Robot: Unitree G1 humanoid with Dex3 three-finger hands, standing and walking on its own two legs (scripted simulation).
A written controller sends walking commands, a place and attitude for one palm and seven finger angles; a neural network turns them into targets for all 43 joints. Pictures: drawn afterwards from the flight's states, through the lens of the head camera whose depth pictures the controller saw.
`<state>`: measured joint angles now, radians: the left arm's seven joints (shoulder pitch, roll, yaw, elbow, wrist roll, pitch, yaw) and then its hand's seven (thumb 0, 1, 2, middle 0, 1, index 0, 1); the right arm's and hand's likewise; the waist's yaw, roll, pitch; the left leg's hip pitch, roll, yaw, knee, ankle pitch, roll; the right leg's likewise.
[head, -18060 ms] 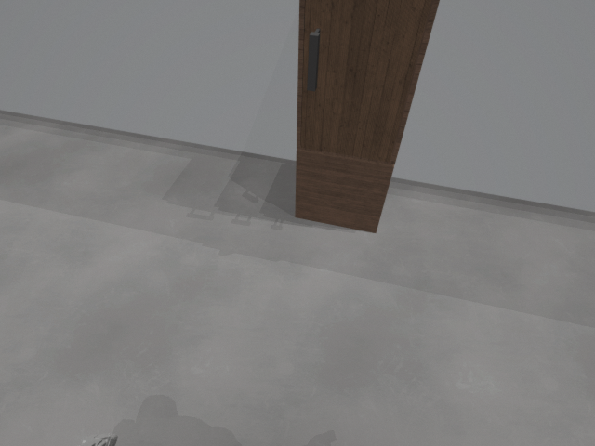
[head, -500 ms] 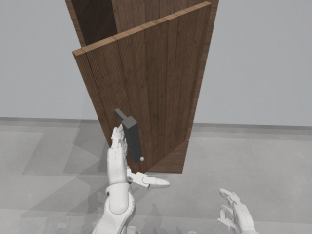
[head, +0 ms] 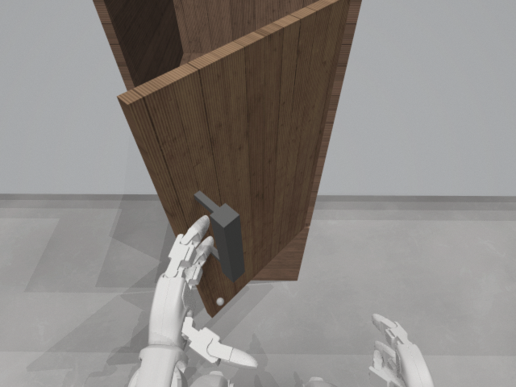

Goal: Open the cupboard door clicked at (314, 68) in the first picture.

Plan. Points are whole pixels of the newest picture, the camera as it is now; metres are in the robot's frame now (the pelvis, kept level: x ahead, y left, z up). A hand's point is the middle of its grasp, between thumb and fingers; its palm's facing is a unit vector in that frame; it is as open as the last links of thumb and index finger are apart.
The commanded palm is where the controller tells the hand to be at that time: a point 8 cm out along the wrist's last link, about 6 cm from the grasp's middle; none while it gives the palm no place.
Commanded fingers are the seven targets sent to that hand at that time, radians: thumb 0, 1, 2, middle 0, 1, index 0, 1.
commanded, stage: slide the hand sideways off the handle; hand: left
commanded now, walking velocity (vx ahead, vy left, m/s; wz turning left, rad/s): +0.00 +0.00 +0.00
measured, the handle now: (219, 238) +0.32 +0.08 +0.07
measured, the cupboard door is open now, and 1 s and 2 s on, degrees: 47 47 47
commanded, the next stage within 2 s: draw the hand back to the body in 0.62 s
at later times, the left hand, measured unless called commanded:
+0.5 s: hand (178, 339) +0.18 +0.11 +0.07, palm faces +0.04 -1.00 -0.01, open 16.3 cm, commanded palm +0.14 +0.16 +0.07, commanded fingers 0.00 -0.50 0.30 -0.15 -0.30 -0.15 -0.30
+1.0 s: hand (138, 336) +0.17 +0.15 +0.10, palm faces +0.04 -1.00 -0.05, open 16.3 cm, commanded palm +0.14 +0.20 +0.11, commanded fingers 0.00 -0.50 0.30 -0.15 -0.30 -0.15 -0.30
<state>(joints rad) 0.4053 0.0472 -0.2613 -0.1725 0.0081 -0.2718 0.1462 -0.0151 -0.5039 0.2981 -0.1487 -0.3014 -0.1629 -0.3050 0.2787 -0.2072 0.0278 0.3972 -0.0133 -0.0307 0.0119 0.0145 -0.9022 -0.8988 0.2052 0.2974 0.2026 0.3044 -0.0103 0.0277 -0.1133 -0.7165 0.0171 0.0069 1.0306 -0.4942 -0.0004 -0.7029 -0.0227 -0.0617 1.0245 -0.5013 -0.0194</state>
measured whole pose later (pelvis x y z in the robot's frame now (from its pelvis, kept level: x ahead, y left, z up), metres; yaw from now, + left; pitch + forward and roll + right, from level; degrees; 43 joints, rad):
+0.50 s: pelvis +0.01 +0.00 -0.01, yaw +1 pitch +12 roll -1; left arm 0.70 0.11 -0.13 -0.37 -0.09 -0.35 -0.02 -0.01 -0.50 0.30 -0.15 -0.30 -0.17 -0.30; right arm 0.27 -0.21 0.00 0.36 0.01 -0.05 -0.01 0.01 -0.90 -0.90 0.21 0.30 0.20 0.30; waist 0.01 0.04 -0.14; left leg -0.79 0.02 -0.02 1.11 -0.54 -0.01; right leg -0.76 -0.02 -0.09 1.09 -0.55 -0.03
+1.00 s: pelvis +0.00 +0.00 +0.00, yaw +1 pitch +9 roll -2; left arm 0.68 0.19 0.00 -0.43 -0.19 -0.25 -0.07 -0.02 -0.50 0.30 -0.15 -0.30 -0.16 -0.30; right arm 0.30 -0.21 0.02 0.39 0.04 -0.07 -0.06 0.02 -0.90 -0.90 0.21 0.30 0.20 0.30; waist 0.01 0.05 -0.15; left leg -0.71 0.03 -0.03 1.06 -0.51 0.00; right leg -0.68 -0.01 -0.09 1.02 -0.51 -0.02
